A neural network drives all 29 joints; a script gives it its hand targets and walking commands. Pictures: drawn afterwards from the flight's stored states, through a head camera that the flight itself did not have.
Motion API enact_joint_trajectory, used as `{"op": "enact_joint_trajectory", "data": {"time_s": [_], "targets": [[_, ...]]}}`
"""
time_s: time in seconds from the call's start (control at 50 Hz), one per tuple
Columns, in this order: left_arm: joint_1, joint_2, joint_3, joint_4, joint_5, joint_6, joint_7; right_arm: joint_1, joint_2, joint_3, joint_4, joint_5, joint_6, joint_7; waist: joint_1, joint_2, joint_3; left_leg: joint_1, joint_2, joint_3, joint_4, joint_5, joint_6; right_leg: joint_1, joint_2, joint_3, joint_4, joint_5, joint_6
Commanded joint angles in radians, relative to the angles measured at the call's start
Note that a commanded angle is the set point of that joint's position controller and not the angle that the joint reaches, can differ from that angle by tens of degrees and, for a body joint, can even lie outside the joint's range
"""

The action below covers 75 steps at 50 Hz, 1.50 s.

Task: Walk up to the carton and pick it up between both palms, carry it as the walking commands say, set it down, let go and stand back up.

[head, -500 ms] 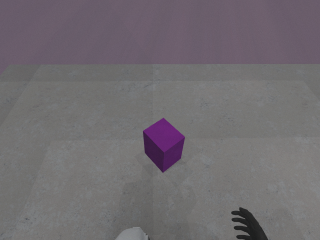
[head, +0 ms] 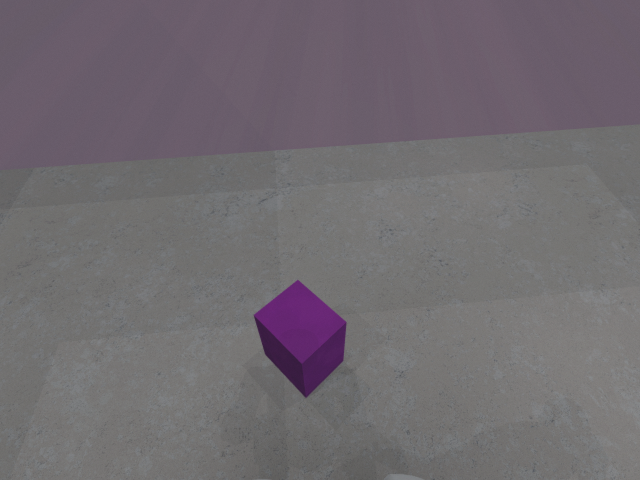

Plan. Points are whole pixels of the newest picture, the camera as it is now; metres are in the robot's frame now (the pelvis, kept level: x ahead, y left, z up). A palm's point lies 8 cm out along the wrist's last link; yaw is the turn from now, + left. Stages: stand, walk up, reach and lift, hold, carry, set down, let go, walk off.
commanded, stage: walk up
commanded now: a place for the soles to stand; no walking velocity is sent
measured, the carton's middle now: (302, 339) +0.58 +0.07 -0.62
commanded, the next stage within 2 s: none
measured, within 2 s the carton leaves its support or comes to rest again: neither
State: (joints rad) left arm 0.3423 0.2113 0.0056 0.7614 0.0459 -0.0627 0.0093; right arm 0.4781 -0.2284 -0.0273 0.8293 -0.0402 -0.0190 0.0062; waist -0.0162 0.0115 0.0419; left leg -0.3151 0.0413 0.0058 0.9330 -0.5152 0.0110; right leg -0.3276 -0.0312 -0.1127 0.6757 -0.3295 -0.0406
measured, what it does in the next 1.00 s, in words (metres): steps on the spot: left foot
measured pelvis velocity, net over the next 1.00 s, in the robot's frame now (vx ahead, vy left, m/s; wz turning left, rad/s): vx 0.07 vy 0.02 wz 0.06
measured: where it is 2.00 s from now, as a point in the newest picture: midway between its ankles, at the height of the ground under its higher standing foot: (406, 457)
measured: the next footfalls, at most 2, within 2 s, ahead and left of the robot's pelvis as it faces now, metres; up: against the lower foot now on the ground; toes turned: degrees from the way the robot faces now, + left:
left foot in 0.24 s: +0.19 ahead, +0.15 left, +0.00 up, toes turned +4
right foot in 1.30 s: +0.17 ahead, -0.23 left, +0.00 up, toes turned +13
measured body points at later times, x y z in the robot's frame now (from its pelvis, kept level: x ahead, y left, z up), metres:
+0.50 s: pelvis +0.06 +0.03 +0.00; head +0.06 +0.05 +0.45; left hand +0.13 +0.28 -0.13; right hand +0.21 -0.21 -0.10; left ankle +0.15 +0.14 -0.72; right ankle +0.06 -0.10 -0.72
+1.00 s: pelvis +0.07 +0.02 +0.01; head +0.08 +0.04 +0.46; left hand +0.15 +0.28 -0.12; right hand +0.13 -0.25 -0.11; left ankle +0.15 +0.14 -0.72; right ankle +0.04 -0.10 -0.68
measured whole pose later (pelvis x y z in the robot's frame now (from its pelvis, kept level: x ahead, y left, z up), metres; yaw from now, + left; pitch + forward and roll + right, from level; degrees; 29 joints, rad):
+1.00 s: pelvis +0.07 +0.02 +0.01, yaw +4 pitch +0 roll -2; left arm 0.25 0.29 0.03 0.77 0.07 0.04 -0.04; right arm 0.34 -0.22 -0.04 0.84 -0.04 -0.01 -0.05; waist -0.01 -0.02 0.02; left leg -0.41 0.04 -0.01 0.56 -0.19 0.04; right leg -0.36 0.02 -0.05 0.87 -0.58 -0.02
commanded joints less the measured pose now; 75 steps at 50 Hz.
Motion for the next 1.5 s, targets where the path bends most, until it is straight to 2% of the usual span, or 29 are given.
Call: {"op": "enact_joint_trajectory", "data": {"time_s": [0.0,0.06,0.12,0.2,0.24,0.26,0.28,0.3,0.34,0.38,0.46,0.52,0.86,0.88,0.9,0.92,0.94,0.98,1.06,1.14,1.18,1.22,1.24,1.26,1.28,1.3,1.34,1.4,1.48], "targets": [[0.139,0.168,0.043,-0.012,-0.017,-0.015,0.018,-0.040,-0.059,-0.016,-0.101,0.000,-0.019,-0.003,0.062,-0.112,0.040,-0.366,0.028,-0.055,0.164,0.056,-0.011,0.274,-0.342,0.405,-0.355,0.380,-0.108],[0.125,0.135,0.026,0.020,-0.007,-0.020,0.013,-0.052,-0.026,-0.011,-0.093,0.000,-0.001,0.005,0.031,-0.166,0.014,-0.221,0.005,-0.006,0.032,0.153,-0.018,0.215,-0.232,0.153,-0.280,0.695,-0.086],[0.070,0.106,0.003,0.034,-0.016,-0.006,0.010,-0.117,0.000,-0.002,-0.100,0.004,0.007,0.001,0.015,-0.188,0.017,-0.093,-0.034,0.058,-0.169,0.274,-0.009,0.144,-0.152,0.040,-0.225,0.756,-0.060],[0.037,0.138,0.006,0.056,-0.036,0.020,0.008,-0.135,-0.028,-0.001,-0.092,0.013,-0.005,-0.015,-0.011,-0.128,-0.055,0.224,-0.019,0.064,-0.388,0.680,0.044,-0.021,-0.130,0.020,-0.085,0.497,-0.037],[0.085,0.085,-0.003,0.045,-0.044,0.034,0.005,-0.122,-0.138,-0.023,-0.098,0.017,-0.019,-0.031,-0.006,0.103,-0.194,0.328,0.226,-0.208,-0.415,1.034,0.159,-0.070,-0.025,0.004,0.136,0.090,0.034],[0.102,0.060,-0.010,0.039,-0.045,0.053,0.007,-0.166,-0.149,-0.016,-0.112,0.026,-0.018,-0.036,0.010,0.154,-0.191,0.220,0.329,-0.336,-0.512,0.935,0.219,-0.038,0.003,0.067,0.181,-0.239,0.042],[0.097,0.052,-0.008,0.031,-0.051,0.073,0.010,-0.207,-0.130,-0.006,-0.110,0.033,-0.007,-0.041,0.020,0.106,-0.146,0.126,0.321,-0.297,-0.538,0.722,0.249,0.007,-0.006,0.108,0.182,-0.325,0.037],[0.077,0.059,-0.008,0.032,-0.050,0.079,0.011,-0.249,-0.109,-0.002,-0.109,0.034,0.003,-0.044,0.031,0.099,-0.102,0.103,0.274,-0.249,-0.534,0.587,0.226,-0.019,-0.015,0.093,0.131,-0.288,0.033],[0.102,0.079,-0.012,0.044,-0.041,0.073,0.012,-0.325,-0.109,-0.003,-0.116,0.031,0.015,-0.046,0.061,0.120,-0.081,0.065,0.192,-0.163,-0.497,0.592,0.158,0.043,-0.029,0.083,-0.048,-0.083,0.027],[0.083,0.125,-0.002,0.040,-0.036,0.067,0.013,-0.335,-0.113,-0.003,-0.111,0.034,0.024,-0.036,0.039,0.094,-0.075,0.021,0.123,-0.108,-0.442,0.546,0.084,0.078,-0.049,0.119,-0.157,0.087,0.018],[-0.030,0.155,0.020,0.007,-0.035,0.072,0.005,-0.319,-0.079,-0.010,-0.085,0.038,0.045,-0.021,0.006,-0.003,0.049,0.046,0.058,-0.073,-0.451,0.145,0.022,-0.146,-0.113,0.194,-0.283,-0.211,-0.025],[-0.038,0.125,0.008,-0.003,-0.036,0.070,0.006,-0.304,-0.097,-0.009,-0.078,0.030,0.028,-0.017,0.014,0.018,0.048,-0.009,0.091,-0.127,-0.499,0.148,0.040,-0.072,-0.071,0.154,-0.234,-0.157,0.005],[-0.032,0.158,0.017,0.005,-0.036,0.059,-0.002,-0.260,-0.142,-0.018,-0.047,0.025,0.013,-0.013,0.018,0.006,-0.028,0.010,0.093,-0.115,-0.491,0.232,0.037,-0.029,-0.076,0.172,-0.205,-0.077,-0.015],[-0.081,0.186,0.047,-0.043,0.028,0.079,-0.036,-0.046,-0.149,-0.062,-0.004,0.003,0.010,-0.038,-0.002,-0.085,-0.067,0.034,0.135,-0.287,-0.562,-0.022,0.098,-0.019,0.006,0.004,-0.053,-0.317,-0.009],[-0.083,0.151,0.043,-0.050,0.036,0.097,-0.049,0.047,-0.210,-0.076,0.011,-0.003,0.009,-0.054,-0.016,0.043,-0.041,0.073,0.239,-0.500,-0.669,-0.228,0.149,-0.144,0.078,0.001,0.127,-0.340,0.006],[-0.076,0.134,0.039,-0.056,0.035,0.103,-0.057,0.068,-0.230,-0.083,0.008,-0.011,0.010,-0.071,-0.034,0.100,-0.023,0.081,0.324,-0.639,-0.739,-0.319,0.210,-0.213,0.057,0.076,0.274,-0.349,0.011],[-0.075,0.115,0.032,-0.060,0.035,0.105,-0.063,0.039,-0.245,-0.091,0.001,-0.010,0.009,-0.085,-0.020,0.084,-0.013,0.091,0.349,-0.635,-0.741,-0.339,0.229,-0.270,0.015,0.131,0.342,-0.335,0.008],[-0.084,0.094,0.036,-0.084,0.018,0.098,-0.072,-0.012,-0.218,-0.088,-0.030,-0.008,-0.003,-0.101,-0.004,0.112,-0.004,0.097,0.289,-0.562,-0.710,-0.233,0.199,-0.321,-0.027,0.175,0.375,-0.239,0.015],[-0.102,0.107,0.046,-0.097,0.031,0.101,-0.074,-0.039,-0.159,-0.063,-0.067,-0.019,-0.020,-0.093,0.001,0.109,-0.058,0.117,0.187,-0.425,-0.632,-0.011,0.171,-0.274,-0.004,0.142,0.332,-0.140,0.051],[-0.120,0.091,0.038,-0.119,0.019,0.117,-0.077,-0.006,-0.198,-0.077,-0.086,-0.026,-0.018,-0.095,0.001,0.170,-0.075,0.011,0.164,-0.393,-0.642,-0.015,0.164,-0.162,0.017,0.104,0.226,-0.143,0.069],[-0.065,0.099,0.035,-0.116,0.000,0.126,-0.082,-0.051,-0.232,-0.089,-0.116,-0.028,-0.009,-0.090,0.031,0.243,-0.078,-0.126,0.142,-0.347,-0.675,-0.053,0.130,-0.001,0.028,0.082,0.185,-0.122,0.069],[0.074,0.104,0.031,-0.090,-0.014,0.129,-0.081,-0.156,-0.254,-0.099,-0.154,-0.023,0.006,-0.081,0.117,0.294,-0.058,-0.342,0.098,-0.274,-0.615,-0.130,0.082,0.260,0.039,0.052,0.057,-0.038,0.060],[0.162,0.121,0.031,-0.059,-0.014,0.123,-0.077,-0.189,-0.219,-0.092,-0.163,-0.020,0.015,-0.076,0.165,0.225,-0.045,-0.414,0.035,-0.246,-0.472,-0.164,0.048,0.343,0.046,0.080,-0.041,-0.051,0.069],[0.203,0.201,0.036,-0.058,0.001,0.109,-0.067,-0.158,-0.131,-0.070,-0.175,-0.011,0.022,-0.073,0.186,-0.085,0.012,-0.477,-0.113,-0.197,-0.174,-0.193,-0.001,0.262,-0.109,0.322,-0.310,-0.272,0.071],[0.127,0.292,0.050,-0.094,0.006,0.105,-0.052,-0.144,-0.042,-0.044,-0.196,-0.012,0.022,-0.083,0.141,-0.327,0.103,-0.578,-0.178,-0.126,0.072,-0.178,-0.048,0.130,-0.344,0.650,-0.516,-0.585,0.033],[0.018,0.289,0.055,-0.103,0.002,0.106,-0.039,-0.160,-0.051,-0.048,-0.200,-0.033,0.020,-0.088,0.099,-0.267,0.217,-0.578,-0.109,-0.168,0.147,-0.100,-0.056,0.005,-0.354,0.660,-0.565,-0.667,0.012],[-0.075,0.235,0.043,-0.102,-0.013,0.094,-0.022,-0.154,-0.084,-0.066,-0.179,-0.033,0.016,-0.072,0.053,-0.119,0.249,-0.433,-0.073,-0.178,0.206,0.097,-0.071,-0.104,-0.262,0.497,-0.593,-0.435,0.049],[-0.133,0.186,0.040,-0.057,0.002,0.089,-0.028,-0.034,-0.084,-0.071,-0.107,-0.018,0.014,-0.056,-0.019,-0.140,0.173,-0.274,-0.056,-0.088,0.168,0.128,-0.074,-0.030,-0.199,0.256,-0.515,-0.234,0.030],[-0.013,0.137,0.024,0.005,0.010,0.076,-0.025,-0.115,-0.060,-0.060,-0.125,-0.013,0.007,-0.042,0.049,-0.109,0.102,-0.273,-0.068,-0.042,0.028,0.185,-0.048,0.166,-0.200,0.210,-0.460,-0.145,0.007]]}}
